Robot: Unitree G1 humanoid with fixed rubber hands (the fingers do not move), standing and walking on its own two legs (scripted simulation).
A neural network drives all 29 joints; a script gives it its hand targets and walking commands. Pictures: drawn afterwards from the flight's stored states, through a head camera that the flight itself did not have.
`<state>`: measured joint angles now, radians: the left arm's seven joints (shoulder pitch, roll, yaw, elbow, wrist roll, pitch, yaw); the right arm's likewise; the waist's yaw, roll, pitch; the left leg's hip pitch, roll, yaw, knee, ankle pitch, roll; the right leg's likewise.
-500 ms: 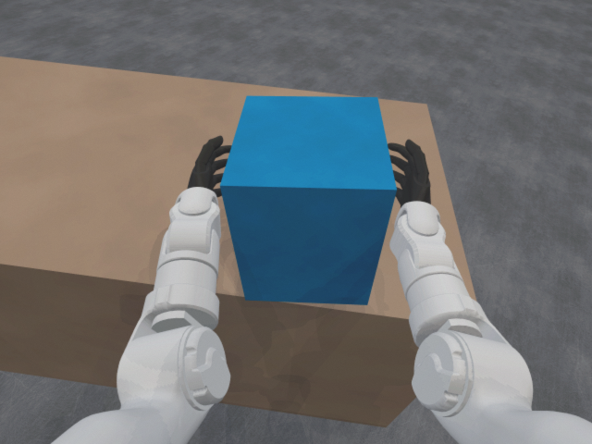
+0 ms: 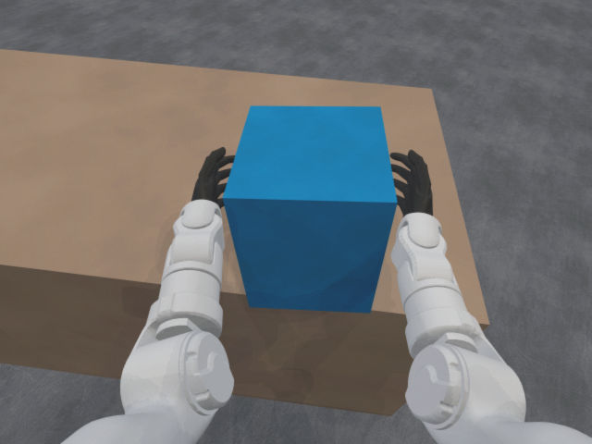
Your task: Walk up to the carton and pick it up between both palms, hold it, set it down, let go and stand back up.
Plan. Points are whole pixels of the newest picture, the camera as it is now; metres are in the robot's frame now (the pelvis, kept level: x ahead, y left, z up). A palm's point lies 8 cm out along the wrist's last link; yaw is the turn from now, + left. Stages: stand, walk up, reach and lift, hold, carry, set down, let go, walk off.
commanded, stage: set down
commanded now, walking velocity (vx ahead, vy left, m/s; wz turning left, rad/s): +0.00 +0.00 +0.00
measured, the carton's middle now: (311, 211) +0.44 -0.01 +0.04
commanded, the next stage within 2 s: none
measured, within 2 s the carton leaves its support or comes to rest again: rests again in 0.34 s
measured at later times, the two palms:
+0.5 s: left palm (209, 205) +0.41 +0.14 +0.09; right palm (415, 216) +0.39 -0.15 +0.09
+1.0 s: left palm (212, 208) +0.41 +0.13 +0.09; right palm (416, 222) +0.38 -0.16 +0.09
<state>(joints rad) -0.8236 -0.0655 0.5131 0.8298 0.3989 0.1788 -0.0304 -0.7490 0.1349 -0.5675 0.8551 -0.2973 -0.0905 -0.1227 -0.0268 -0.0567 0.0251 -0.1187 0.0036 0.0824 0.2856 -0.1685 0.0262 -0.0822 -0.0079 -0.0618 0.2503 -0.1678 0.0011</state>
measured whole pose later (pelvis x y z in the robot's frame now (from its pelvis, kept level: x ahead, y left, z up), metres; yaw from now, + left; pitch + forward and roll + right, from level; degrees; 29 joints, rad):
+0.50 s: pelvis +0.00 +0.00 +0.00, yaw -1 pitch +0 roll +0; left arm -0.81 -0.11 0.56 0.79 0.45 0.13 -0.04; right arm -0.73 0.17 -0.65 0.80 -0.39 -0.13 -0.09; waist -0.01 -0.05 0.04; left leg -0.13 0.00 0.10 0.29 -0.17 0.03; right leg -0.10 -0.01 -0.06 0.26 -0.17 0.00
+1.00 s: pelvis -0.01 +0.00 +0.00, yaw -1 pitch +1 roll +0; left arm -0.81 -0.15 0.59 0.72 0.49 0.10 -0.07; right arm -0.70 0.21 -0.68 0.72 -0.43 -0.14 -0.06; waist 0.00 -0.07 0.07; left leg -0.14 0.01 0.11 0.28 -0.16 0.03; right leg -0.12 -0.01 -0.06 0.26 -0.16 0.00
